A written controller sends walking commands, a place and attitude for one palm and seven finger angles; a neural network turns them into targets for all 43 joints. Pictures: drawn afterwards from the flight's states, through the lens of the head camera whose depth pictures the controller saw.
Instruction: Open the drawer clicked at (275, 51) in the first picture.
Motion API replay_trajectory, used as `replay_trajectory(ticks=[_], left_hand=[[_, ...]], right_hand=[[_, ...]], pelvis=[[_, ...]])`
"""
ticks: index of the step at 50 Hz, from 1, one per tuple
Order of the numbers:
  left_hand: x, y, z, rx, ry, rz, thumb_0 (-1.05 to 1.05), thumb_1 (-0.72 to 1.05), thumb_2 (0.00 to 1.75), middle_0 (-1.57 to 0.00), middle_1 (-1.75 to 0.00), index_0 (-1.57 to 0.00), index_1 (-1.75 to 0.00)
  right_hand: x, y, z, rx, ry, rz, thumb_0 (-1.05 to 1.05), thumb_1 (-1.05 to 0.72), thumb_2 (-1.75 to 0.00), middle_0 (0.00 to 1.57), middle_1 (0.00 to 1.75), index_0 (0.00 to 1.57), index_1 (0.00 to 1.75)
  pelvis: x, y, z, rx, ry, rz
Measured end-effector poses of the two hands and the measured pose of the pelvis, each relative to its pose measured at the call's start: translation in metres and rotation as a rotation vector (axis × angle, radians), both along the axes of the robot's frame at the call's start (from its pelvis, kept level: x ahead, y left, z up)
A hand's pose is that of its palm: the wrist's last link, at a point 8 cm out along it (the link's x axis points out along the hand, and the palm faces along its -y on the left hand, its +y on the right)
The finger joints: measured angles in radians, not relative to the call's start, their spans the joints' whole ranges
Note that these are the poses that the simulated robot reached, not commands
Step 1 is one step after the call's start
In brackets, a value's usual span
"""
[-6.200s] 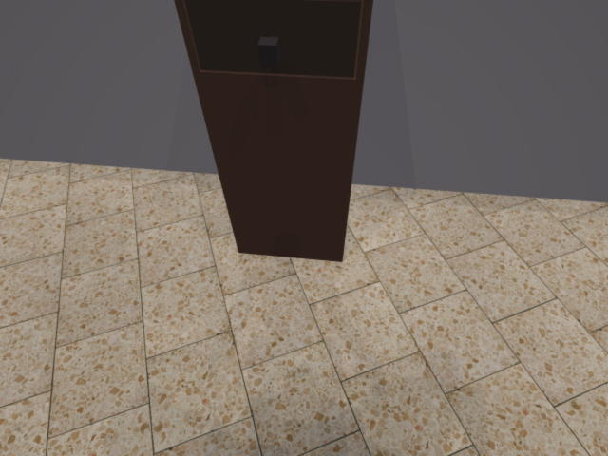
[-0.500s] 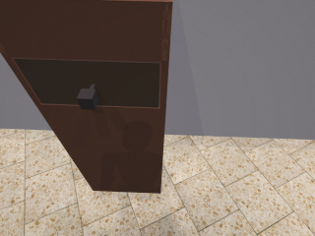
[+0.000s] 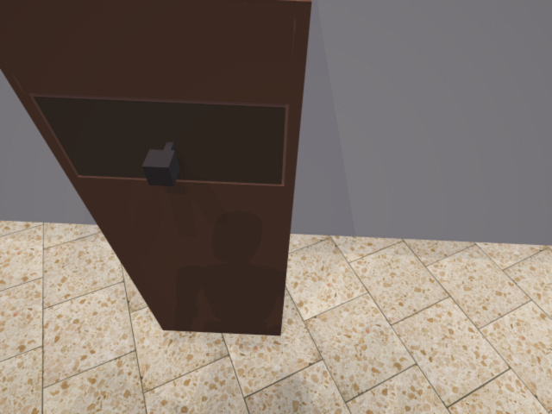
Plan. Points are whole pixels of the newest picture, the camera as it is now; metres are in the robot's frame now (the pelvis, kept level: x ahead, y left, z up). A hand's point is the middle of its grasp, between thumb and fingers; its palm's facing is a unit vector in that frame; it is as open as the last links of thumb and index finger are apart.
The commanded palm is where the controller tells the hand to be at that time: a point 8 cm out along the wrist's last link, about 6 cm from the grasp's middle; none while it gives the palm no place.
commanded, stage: raise the hand with hooked fingers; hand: left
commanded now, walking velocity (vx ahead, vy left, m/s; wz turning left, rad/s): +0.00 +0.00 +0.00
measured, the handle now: (165, 159) +0.47 +0.22 +0.11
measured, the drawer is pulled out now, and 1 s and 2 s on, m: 0.00 0.00 0.00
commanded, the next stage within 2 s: none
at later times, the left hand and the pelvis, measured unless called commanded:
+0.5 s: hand out of the picture +0.13 +0.24 -0.05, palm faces -0.08 -0.16 -0.98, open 8.8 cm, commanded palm +0.15 +0.25 +0.03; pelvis -0.03 +0.01 -0.03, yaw +0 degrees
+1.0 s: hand (76, 299) +0.23 +0.27 +0.08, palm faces +0.09 -0.09 -0.99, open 11.7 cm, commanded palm +0.20 +0.26 +0.15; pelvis -0.01 +0.03 -0.01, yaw +1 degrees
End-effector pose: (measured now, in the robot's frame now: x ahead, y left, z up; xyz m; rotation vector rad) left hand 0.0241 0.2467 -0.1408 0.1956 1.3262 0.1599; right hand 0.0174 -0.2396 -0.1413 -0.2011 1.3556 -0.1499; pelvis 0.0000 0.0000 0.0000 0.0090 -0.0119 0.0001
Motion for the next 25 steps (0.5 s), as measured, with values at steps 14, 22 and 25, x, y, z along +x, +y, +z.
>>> replay_trajectory(ticks=[14,22,25], left_hand=[[0.153,0.004,0.173,0.742,-0.878,-0.607,0.01,0.80,0.86,-0.21,-0.37,-0.21,-0.37],[0.109,-0.016,0.145,0.942,-0.785,-0.902,0.00,0.63,0.78,-0.22,-0.48,-0.22,-0.47],[0.091,-0.006,0.142,1.002,-0.745,-0.921,0.00,0.56,0.75,-0.24,-0.52,-0.24,-0.52]], right_hand=[[0.113,0.014,0.026,0.021,-0.614,0.073,0.01,-0.91,-0.90,0.20,0.30,0.20,0.30],[0.178,0.025,0.051,0.038,-0.658,0.250,0.01,-0.91,-0.90,0.20,0.30,0.20,0.30],[0.192,0.032,0.052,0.018,-0.641,0.309,0.01,-0.91,-0.90,0.20,0.30,0.20,0.30]], pelvis=[[-0.020,0.015,-0.016,0.023,0.082,-0.012],[-0.028,0.011,-0.029,0.033,0.135,-0.025],[-0.028,0.009,-0.032,0.023,0.134,-0.007]])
